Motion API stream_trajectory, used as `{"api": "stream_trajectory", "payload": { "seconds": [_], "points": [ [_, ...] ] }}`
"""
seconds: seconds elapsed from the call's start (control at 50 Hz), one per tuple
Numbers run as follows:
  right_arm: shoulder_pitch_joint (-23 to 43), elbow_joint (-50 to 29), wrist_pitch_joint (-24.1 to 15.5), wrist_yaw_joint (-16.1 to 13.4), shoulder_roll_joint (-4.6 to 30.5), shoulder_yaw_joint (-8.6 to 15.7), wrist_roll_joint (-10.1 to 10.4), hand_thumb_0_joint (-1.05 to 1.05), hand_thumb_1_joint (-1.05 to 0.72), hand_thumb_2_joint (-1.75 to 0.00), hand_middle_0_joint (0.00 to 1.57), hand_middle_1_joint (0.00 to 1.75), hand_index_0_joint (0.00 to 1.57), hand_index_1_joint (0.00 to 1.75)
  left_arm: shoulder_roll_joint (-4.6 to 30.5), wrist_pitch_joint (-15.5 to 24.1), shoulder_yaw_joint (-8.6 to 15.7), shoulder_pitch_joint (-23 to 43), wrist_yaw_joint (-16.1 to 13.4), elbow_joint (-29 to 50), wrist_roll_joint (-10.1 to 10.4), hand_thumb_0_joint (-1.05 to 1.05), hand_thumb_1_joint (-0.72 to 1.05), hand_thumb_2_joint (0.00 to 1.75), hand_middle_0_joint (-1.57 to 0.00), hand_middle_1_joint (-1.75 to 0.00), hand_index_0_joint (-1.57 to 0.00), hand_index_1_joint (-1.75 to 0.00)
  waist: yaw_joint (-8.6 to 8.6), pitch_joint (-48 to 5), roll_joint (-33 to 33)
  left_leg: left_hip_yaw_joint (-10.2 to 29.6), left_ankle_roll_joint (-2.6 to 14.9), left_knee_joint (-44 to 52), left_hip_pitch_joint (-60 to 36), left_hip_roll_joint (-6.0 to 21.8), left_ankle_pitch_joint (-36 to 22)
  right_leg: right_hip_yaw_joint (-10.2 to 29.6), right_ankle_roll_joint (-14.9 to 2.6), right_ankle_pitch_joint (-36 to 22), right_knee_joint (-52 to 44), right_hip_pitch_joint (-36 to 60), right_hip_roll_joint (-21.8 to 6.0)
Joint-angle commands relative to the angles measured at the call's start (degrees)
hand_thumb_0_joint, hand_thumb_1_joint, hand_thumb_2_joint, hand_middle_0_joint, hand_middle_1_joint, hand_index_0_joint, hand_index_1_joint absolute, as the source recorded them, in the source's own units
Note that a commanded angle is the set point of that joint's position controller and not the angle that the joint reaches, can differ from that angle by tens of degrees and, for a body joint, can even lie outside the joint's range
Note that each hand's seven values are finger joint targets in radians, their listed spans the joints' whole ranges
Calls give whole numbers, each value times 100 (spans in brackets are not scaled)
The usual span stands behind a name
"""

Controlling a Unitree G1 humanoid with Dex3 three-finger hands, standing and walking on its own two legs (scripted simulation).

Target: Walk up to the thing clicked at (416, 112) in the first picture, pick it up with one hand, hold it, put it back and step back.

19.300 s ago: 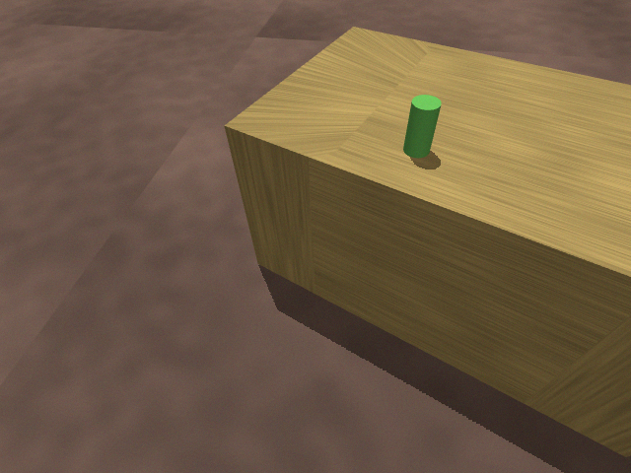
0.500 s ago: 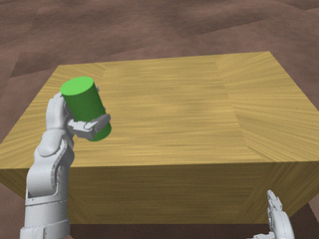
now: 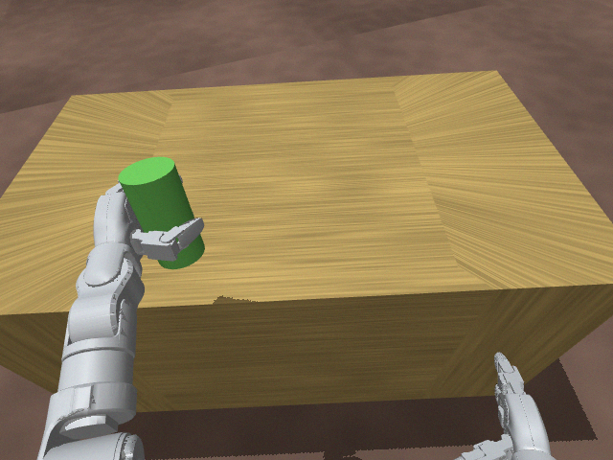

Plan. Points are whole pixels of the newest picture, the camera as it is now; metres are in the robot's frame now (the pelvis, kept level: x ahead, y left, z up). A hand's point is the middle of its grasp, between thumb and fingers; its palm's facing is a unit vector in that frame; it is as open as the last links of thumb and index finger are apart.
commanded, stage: crouch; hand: left
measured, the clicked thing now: (165, 215) +0.39 +0.19 +0.13
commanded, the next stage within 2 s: lower in 1.08 s
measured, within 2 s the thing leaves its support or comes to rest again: rests again in 1.92 s
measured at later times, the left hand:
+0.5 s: hand (183, 207) +0.47 +0.20 +0.06, palm faces +0.17 -0.98 -0.01, open 9.6 cm
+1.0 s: hand (187, 200) +0.52 +0.21 +0.03, palm faces +0.18 -0.98 -0.01, open 9.6 cm
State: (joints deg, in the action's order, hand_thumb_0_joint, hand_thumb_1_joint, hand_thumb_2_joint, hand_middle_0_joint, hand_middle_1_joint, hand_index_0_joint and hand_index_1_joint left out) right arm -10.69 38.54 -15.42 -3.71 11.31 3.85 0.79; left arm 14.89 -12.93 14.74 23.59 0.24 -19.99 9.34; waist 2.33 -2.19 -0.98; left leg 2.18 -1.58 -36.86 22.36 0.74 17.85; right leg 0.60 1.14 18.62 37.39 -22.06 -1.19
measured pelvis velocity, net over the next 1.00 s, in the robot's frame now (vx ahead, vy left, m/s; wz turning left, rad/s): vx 0.00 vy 0.02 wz -0.04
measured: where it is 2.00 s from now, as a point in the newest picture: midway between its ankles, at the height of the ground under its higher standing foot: outside the picture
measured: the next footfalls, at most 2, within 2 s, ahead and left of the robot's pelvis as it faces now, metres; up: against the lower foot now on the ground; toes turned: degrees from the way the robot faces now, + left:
none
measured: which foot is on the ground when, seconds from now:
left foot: down 0.00-1.00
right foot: down 0.00-1.00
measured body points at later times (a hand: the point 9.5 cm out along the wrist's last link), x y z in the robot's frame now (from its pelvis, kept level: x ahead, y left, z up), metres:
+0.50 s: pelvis +0.00 +0.01 -0.03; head +0.08 +0.01 +0.42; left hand +0.46 +0.25 +0.06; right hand +0.14 -0.26 -0.09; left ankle +0.01 +0.14 -0.72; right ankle +0.01 -0.13 -0.72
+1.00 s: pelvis +0.00 +0.02 -0.05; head +0.12 +0.03 +0.39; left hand +0.50 +0.26 +0.03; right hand +0.15 -0.25 -0.09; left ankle +0.01 +0.14 -0.72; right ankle +0.01 -0.13 -0.72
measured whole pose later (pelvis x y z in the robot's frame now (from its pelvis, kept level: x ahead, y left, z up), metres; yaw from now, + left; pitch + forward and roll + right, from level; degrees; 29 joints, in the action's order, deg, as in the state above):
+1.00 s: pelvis +0.00 +0.02 -0.05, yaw -2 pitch +20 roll -2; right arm -16.7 12.8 -2.8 0.7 12.1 1.7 -2.0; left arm 27.4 16.4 23.7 47.8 2.1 -61.0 4.5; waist 10.2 -6.0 -0.7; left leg 2.2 -0.9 -56.8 50.6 2.5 25.9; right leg 1.1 2.0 23.9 53.0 -48.8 1.0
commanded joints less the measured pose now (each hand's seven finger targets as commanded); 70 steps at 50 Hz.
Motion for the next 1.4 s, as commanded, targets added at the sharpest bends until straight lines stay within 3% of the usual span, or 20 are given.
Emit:
{"api": "stream_trajectory", "payload": {
  "seconds": [0.0, 0.04, 0.08, 0.12, 0.26, 0.3, 0.32, 0.48, 0.56, 0.58, 0.66, 0.68, 0.72, 0.76, 0.88, 0.94, 1.08, 1.24, 1.36, 1.38],
  "points": [
    [78, -1229, -332, -71, 866, 316, -1, 0, 56, -5, 5, 5, 5, 5, 1506, 1378, 473, 3515, 77, 1504, 121, 0, 22, 130, -131, -146, -133, -146, 228, -2355, -95, -207, 204, 71, -1135, -70, -1331, -211, -12, -1642, -315, 132, 78],
    [236, -1643, -312, -82, 1084, 433, 3, 0, 55, -5, 5, 5, 5, 5, 1615, 1623, 545, 3484, 53, 864, 104, 0, 19, 128, -128, -144, -131, -143, 247, -2439, 30, -188, 208, -33, -992, -51, -1429, -209, -12, -1756, -220, 181, 88],
    [60, -1480, -200, -50, 881, 308, -10, 0, 54, -5, 5, 5, 5, 5, 1952, 1921, 733, 3872, 36, 744, 70, 0, 15, 127, -127, -143, -129, -143, 130, -2424, -377, -213, 184, -120, -729, -59, -1457, -165, -48, -1736, -107, 135, 71],
    [127, -1870, -134, -36, 860, 281, -22, 0, 55, -5, 5, 5, 5, 5, 2012, 2128, 698, 4202, 24, 465, 26, 0, 15, 127, -127, -142, -129, -142, 208, -2550, -406, -189, 174, -170, -752, -13, -1479, -185, -69, -1687, -40, 12, 93],
    [-105, -2059, 189, 46, 1026, 425, -85, 0, 55, -5, 5, 5, 5, 5, 1810, 2439, 577, 3799, 187, -1654, -50, 0, 14, 128, -129, -143, -131, -143, 292, -2247, -308, -207, 207, -422, -130, 30, -1426, -176, -119, -1574, 173, -516, 138],
    [-235, -2014, 263, 133, 643, 135, -99, 0, 55, -5, 5, 5, 5, 5, 1872, 2598, 554, 4196, 185, -1621, -121, 0, 14, 128, -132, -144, -133, -144, 244, -2320, -515, -184, 181, -493, 3, 40, -1324, -186, -148, -1411, 263, -680, 153],
    [-137, -2156, 297, 110, 956, 407, -108, 0, 55, -5, 5, 5, 5, 5, 2023, 2669, 648, 4207, 177, -1716, -116, 0, 15, 128, -131, -144, -133, -144, 305, -2500, -382, -150, 181, -522, -20, 72, -1334, -203, -159, -1390, 316, -704, 174],
    [-189, -3045, 504, 82, 1155, 447, -156, 0, 54, -5, 5, 5, 5, 5, 2771, 3265, 989, 5311, 129, -1524, -136, 0, 19, 126, -127, -141, -129, -141, 485, -3670, -358, -149, 232, -995, 69, 49, -1643, -118, -109, -1823, 669, -474, 153],
    [-605, -3005, 640, 113, 1045, 367, -199, 0, 53, -5, 5, 5, 5, 5, 2725, 3339, 936, 5292, 117, -1882, -264, 0, 21, 128, -129, -142, -131, -143, 616, -3473, -510, -165, 248, -1129, 188, 33, -1632, -97, -106, -1808, 713, -814, 166],
    [-581, -3061, 651, 159, 762, 92, -199, 0, 54, -5, 5, 5, 5, 5, 2678, 3363, 909, 5377, 112, -1756, -273, 0, 22, 127, -130, -142, -132, -142, 558, -3478, -671, -159, 237, -1141, 210, 34, -1641, -112, -118, -1778, 731, -885, 166],
    [-744, -3030, 744, 206, 1109, 440, -232, 0, 54, -5, 5, 5, 5, 5, 2669, 3261, 1005, 4994, 134, -2546, -344, 0, 25, 129, -131, -142, -133, -143, 706, -3128, -751, -139, 220, -1237, 353, 77, -1661, -151, -160, -1697, 789, -1332, 195],
    [-825, -2831, 777, 264, 781, 180, -234, 0, 55, -5, 5, 5, 5, 5, 2485, 3269, 837, 5139, 161, -2487, -383, 0, 25, 128, -130, -141, -131, -141, 675, -3017, -1079, -131, 187, -1252, 352, 81, -1653, -161, -191, -1552, 823, -1529, 198],
    [-663, -2997, 802, 277, 981, 342, -260, 0, 55, -5, 5, 5, 5, 5, 2532, 3249, 854, 5141, 151, -2639, -437, 0, 24, 129, -132, -142, -133, -143, 680, -2951, -997, -42, 140, -1247, 289, 159, -1653, -249, -226, -1334, 860, -1822, 264],
    [-604, -3045, 813, 347, 744, 112, -277, 0, 55, -5, 5, 5, 5, 5, 2399, 3304, 814, 5299, 176, -2662, -412, 0, 25, 129, -132, -142, -134, -143, 683, -3171, -1089, -2, 113, -1330, 277, 196, -1834, -287, -242, -1395, 951, -1843, 278],
    [-706, -3480, 911, 310, 1191, 472, -255, 0, 54, -5, 5, 5, 5, 5, 3055, 3520, 1103, 5591, 204, -2338, -347, 0, 23, 128, -129, -141, -131, -141, 777, -4025, -895, -17, 178, -1585, 396, 167, -2311, -218, -182, -2156, 1202, -1162, 251],
    [-651, -3758, 974, 303, 1175, 401, -258, 0, 54, -5, 5, 5, 5, 5, 3211, 3596, 1260, 5652, 157, -2302, -352, 0, 23, 126, -127, -139, -129, -139, 766, -4080, -784, -31, 216, -1627, 472, 146, -2161, -187, -153, -2083, 1205, -1180, 246],
    [-852, -3587, 1118, 403, 789, 72, -285, 0, 54, -5, 5, 5, 5, 5, 3003, 3606, 1149, 5502, 156, -2694, -502, 0, 26, 130, -127, -139, -128, -140, 829, -3597, -1161, -28, 176, -1684, 704, 156, -1975, -230, -210, -1699, 1291, -1677, 270],
    [-562, -3906, 1177, 435, 1005, 201, -301, 0, 54, -6, 5, 5, 5, 5, 2953, 3568, 1070, 5487, 307, -3208, -553, 0, 21, 129, -132, -143, -132, -144, 980, -3553, -1009, 6, 210, -1850, 1056, 194, -1749, -215, -219, -1578, 1436, -1948, 293],
    [-909, -4120, 1241, 408, 1249, 397, -316, 0, 54, -5, 5, 5, 5, 5, 3518, 3788, 1421, 5506, 288, -3194, -551, 0, 23, 127, -127, -140, -128, -141, 1093, -3960, -793, -29, 288, -2084, 1325, 135, -1547, -167, -151, -1711, 1602, -1815, 286],
    [-917, -4137, 1252, 415, 1118, 268, -309, 0, 55, -5, 5, 5, 5, 5, 3503, 3836, 1376, 5617, 312, -3046, -544, 0, 25, 129, -127, -141, -129, -142, 1084, -4078, -936, -42, 285, -2129, 1342, 120, -1646, -143, -142, -1843, 1645, -1725, 273]
  ]
}}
